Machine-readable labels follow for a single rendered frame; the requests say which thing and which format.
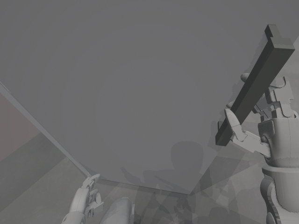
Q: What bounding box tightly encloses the right robot hand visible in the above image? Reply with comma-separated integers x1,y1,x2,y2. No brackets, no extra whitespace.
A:
224,73,299,168

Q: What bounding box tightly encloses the left robot forearm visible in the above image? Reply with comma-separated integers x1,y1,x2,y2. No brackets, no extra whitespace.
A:
61,211,85,224

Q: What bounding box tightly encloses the right robot forearm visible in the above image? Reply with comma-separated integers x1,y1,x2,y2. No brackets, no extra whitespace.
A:
260,165,299,224

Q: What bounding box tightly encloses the fridge door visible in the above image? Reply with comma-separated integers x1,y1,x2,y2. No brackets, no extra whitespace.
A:
0,0,299,194

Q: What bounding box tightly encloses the handle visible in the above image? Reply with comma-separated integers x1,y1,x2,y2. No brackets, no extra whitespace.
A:
215,24,295,146

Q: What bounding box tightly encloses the left robot hand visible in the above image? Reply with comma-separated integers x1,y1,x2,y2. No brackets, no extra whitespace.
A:
69,174,104,220

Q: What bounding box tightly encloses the robot left thigh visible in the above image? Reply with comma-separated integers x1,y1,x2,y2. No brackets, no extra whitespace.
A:
99,199,135,224

